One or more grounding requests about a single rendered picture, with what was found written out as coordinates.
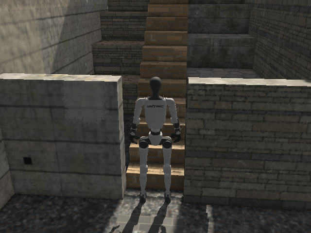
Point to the stairs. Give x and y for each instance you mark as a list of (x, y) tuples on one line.
[(164, 55)]

